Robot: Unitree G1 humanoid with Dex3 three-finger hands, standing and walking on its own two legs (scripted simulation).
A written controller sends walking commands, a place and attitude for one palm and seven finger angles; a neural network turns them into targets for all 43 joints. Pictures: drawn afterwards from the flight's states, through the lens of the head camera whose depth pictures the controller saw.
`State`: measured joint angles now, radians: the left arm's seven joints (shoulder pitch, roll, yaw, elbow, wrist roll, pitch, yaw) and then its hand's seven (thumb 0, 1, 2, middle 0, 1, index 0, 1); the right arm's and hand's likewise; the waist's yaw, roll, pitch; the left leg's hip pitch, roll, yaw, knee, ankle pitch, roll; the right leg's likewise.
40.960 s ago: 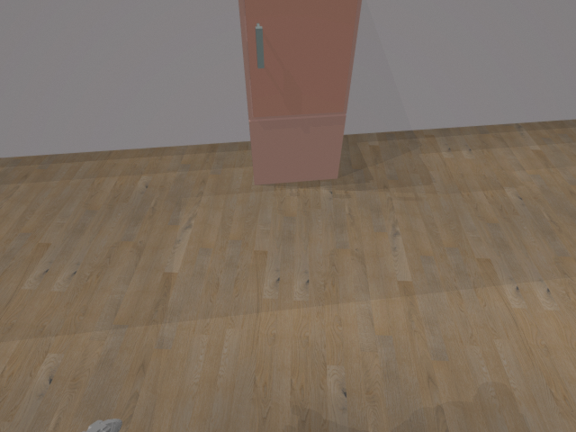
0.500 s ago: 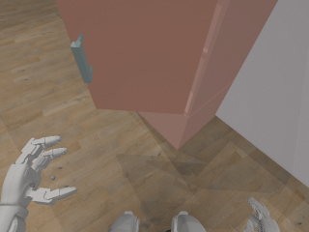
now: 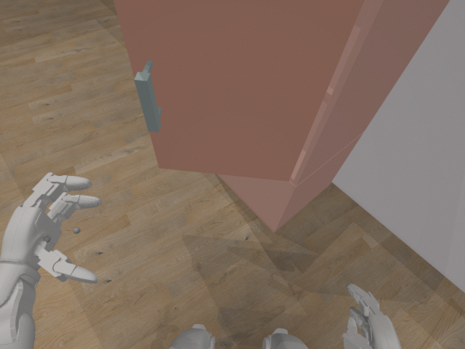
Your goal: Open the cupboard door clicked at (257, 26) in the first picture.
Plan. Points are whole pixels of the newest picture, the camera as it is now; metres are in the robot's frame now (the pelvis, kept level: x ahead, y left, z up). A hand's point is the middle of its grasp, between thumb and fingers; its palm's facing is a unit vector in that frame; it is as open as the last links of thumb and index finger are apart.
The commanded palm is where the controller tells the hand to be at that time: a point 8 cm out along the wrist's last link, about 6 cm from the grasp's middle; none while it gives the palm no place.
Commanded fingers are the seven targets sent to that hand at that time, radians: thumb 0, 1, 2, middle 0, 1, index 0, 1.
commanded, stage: raise the hand with hooked fingers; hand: left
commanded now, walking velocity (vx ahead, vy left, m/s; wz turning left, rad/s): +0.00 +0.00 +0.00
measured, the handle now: (151, 97) +0.59 +0.23 +0.04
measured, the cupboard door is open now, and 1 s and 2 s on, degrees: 44 44 44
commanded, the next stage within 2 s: move the hooked fingers beside the handle in 0.58 s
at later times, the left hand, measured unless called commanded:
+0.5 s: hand (79, 221) +0.29 +0.27 +0.05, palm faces +0.01 -1.00 -0.03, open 14.0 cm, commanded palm +0.26 +0.31 +0.06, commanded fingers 0.00 -0.50 0.30 -0.30 -1.20 -0.30 -1.20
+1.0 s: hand (96, 190) +0.34 +0.26 +0.06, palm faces +0.00 -1.00 -0.03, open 14.0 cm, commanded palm +0.31 +0.31 +0.06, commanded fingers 0.00 -0.50 0.30 -0.30 -1.20 -0.30 -1.20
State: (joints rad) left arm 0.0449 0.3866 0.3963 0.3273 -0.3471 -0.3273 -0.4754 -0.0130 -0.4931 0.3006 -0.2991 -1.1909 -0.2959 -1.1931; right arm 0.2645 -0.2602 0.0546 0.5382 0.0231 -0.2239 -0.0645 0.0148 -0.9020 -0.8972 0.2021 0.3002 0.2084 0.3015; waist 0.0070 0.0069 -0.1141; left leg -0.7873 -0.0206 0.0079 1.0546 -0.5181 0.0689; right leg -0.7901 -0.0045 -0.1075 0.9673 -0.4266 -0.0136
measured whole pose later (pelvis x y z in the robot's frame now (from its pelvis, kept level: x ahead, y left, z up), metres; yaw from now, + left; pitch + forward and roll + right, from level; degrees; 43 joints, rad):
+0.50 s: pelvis +0.00 +0.00 +0.00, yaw -1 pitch +15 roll -3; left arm 0.00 0.41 0.43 0.40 -0.35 -0.33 -0.50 -0.01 -0.50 0.30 -0.30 -1.20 -0.30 -1.20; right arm 0.30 -0.28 0.03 0.54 0.03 -0.18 -0.05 0.02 -0.90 -0.90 0.20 0.30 0.21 0.30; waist -0.02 0.01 -0.12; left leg -0.78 -0.01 0.02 1.03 -0.50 0.06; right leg -0.79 0.00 -0.10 0.94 -0.41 -0.02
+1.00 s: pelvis -0.01 -0.03 +0.00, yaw -1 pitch +16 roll -2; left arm -0.27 0.50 0.47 0.65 -0.32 -0.33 -0.55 -0.01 -0.50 0.30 -0.30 -1.20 -0.30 -1.20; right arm 0.28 -0.29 0.05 0.57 0.03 -0.17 -0.08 0.01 -0.90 -0.90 0.20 0.30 0.21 0.30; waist -0.04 0.00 -0.11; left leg -0.83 0.01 0.00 1.06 -0.51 0.04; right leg -0.84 0.02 -0.12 0.98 -0.42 -0.05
